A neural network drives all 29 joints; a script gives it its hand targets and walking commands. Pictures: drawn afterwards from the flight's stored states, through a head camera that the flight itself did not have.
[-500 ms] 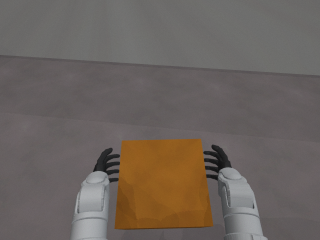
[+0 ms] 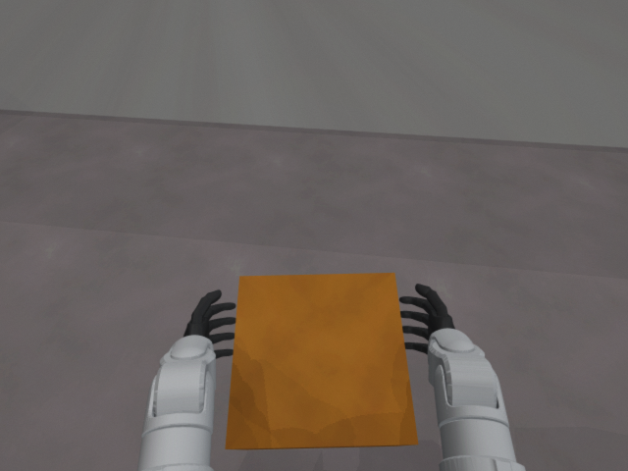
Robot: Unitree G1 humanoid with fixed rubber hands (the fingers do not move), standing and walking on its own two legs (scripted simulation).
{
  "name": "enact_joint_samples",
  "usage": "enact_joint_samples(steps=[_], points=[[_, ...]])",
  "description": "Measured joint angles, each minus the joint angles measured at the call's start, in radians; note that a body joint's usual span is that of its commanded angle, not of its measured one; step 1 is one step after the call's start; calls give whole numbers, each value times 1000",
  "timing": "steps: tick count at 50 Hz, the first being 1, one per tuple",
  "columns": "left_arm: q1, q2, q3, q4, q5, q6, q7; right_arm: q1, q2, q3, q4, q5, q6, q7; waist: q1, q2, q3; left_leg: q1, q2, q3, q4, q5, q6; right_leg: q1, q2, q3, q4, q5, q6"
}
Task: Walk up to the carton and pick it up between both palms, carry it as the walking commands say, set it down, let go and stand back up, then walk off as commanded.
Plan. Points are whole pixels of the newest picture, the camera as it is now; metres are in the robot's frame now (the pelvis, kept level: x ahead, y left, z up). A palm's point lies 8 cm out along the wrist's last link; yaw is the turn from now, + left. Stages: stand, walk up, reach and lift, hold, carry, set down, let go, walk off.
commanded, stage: hold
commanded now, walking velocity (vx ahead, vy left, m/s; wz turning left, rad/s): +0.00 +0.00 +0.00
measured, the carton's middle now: (319, 363) +0.30 +0.00 -0.05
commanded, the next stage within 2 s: carry in 0.16 s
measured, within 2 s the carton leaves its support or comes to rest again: neither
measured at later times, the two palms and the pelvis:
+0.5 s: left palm (273, 333) +0.29 +0.06 +0.06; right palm (520, 356) +0.25 -0.24 +0.06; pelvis -0.01 -0.05 -0.03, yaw -7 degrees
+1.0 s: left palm (422, 366) +0.23 -0.11 +0.08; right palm out of the picture +0.10 -0.38 +0.07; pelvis -0.07 -0.14 -0.03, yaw -25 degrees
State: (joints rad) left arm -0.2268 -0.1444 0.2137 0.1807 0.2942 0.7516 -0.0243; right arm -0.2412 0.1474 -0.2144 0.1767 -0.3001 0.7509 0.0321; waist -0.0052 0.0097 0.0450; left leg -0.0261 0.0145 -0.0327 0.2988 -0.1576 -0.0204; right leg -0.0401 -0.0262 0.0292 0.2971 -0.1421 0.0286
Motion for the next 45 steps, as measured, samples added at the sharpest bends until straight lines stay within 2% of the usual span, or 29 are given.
enact_joint_samples(steps=[7, 11, 14, 16, 20, 22, 25, 28, 31, 32, 33, 35, 37, 39, 42, 45], points=[[6, 1, -3, -3, -2, 0, 0, 6, -1, 5, -4, 1, 1, 0, 0, 1, -2, 2, 1, 0, -3, 0, 0, 2, 1, 0, -2, -1, 0], [-8, -1, -1, -26, -24, 20, 22, -3, 1, 3, -17, 26, 8, -17, 5, -13, -83, -149, -1, 1, 140, -61, -9, -161, 2, 3, 163, -70, 0], [-15, 0, -2, -62, -45, 39, 46, -11, 3, 23, -48, 32, 24, -41, 27, -22, -127, -243, 17, 21, 252, -119, -16, -280, 10, -17, 301, -117, -14], [-8, 0, -18, -115, -75, 65, 69, -3, 1, 46, -99, 40, 49, -66, 45, -14, -144, -291, 46, 35, 317, -155, -28, -331, 19, -46, 353, -185, -25], [5, 0, -88, -243, -135, 144, 137, 28, -6, 69, -248, 82, 129, -129, 51, 22, -153, -386, 115, 46, 456, -224, -54, -395, 69, -76, 381, -136, -69], [11, 1, -122, -311, -155, 197, 154, 49, -9, 68, -332, 121, 183, -161, 36, 5, -153, -451, 99, 59, 577, -345, -49, -425, 70, -72, 389, -145, -86], [39, 6, -152, -419, -171, 273, 183, 74, -12, 90, -452, 171, 271, -199, 8, -17, -144, -497, 67, 92, 654, -356, -37, -448, 76, -52, 365, -119, -96], [70, 10, -168, -521, -180, 343, 215, 99, -15, 129, -550, 201, 344, -231, -9, -30, -140, -489, 43, 122, 609, -323, -32, -466, 95, -26, 346, -92, -103], [98, 12, -180, -606, -190, 407, 233, 124, -17, 158, -615, 213, 397, -250, -12, -38, -147, -420, 26, 146, 441, -259, -18, -486, 125, -2, 351, -78, -103], [105, 14, -180, -628, -192, 427, 238, 129, -17, 167, -628, 214, 411, -253, -17, -46, -151, -395, 27, 159, 380, -187, 8, -498, 132, 5, 373, -83, -102], [117, 15, -178, -640, -195, 441, 242, 136, -17, 177, -630, 216, 422, -256, -19, -51, -156, -398, 34, 168, 387, -173, 28, -521, 135, 0, 431, -156, -91], [142, 16, -176, -655, -202, 474, 249, 156, -19, 189, -628, 223, 448, -259, -9, -39, -160, -387, 68, 188, 404, -203, 38, -577, 123, -46, 631, -284, -56], [152, 16, -182, -655, -207, 507, 253, 183, -19, 194, -632, 221, 471, -260, 4, -31, -159, -354, 98, 206, 378, -208, 27, -600, 81, -71, 773, -287, -26], [152, 17, -188, -654, -210, 527, 255, 201, -19, 196, -646, 219, 490, -263, 12, -19, -157, -325, 129, 219, 343, -190, 5, -588, 32, -78, 785, -260, -5], [138, 16, -192, -664, -212, 538, 259, 197, -19, 194, -670, 214, 508, -266, 15, 5, -154, -310, 180, 236, 318, -169, -21, -536, -17, -84, 659, -249, 8], [112, 15, -183, -670, -210, 540, 259, 171, -19, 193, -679, 207, 518, -268, 13, 26, -157, -321, 240, 250, 327, -164, -55, -465, -26, -105, 488, -242, 4]])
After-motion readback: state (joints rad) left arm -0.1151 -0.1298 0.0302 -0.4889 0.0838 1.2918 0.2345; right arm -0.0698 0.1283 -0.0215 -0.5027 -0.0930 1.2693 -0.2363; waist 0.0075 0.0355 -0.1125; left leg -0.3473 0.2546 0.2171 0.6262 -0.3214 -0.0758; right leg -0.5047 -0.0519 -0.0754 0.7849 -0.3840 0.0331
